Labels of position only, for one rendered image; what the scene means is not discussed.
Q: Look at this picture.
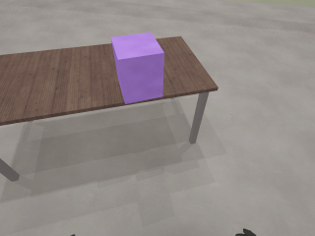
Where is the table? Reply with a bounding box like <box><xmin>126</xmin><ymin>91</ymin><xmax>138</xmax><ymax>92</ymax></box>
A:
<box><xmin>0</xmin><ymin>36</ymin><xmax>219</xmax><ymax>182</ymax></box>

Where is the carton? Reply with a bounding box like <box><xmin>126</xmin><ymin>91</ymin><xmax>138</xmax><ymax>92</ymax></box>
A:
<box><xmin>111</xmin><ymin>32</ymin><xmax>164</xmax><ymax>104</ymax></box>

